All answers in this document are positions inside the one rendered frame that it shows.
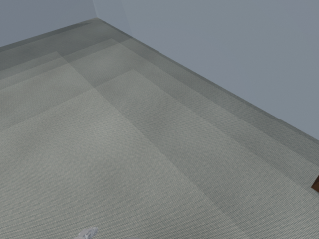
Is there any robot left hand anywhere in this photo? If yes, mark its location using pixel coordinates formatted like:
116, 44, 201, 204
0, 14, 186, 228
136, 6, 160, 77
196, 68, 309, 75
74, 227, 98, 239

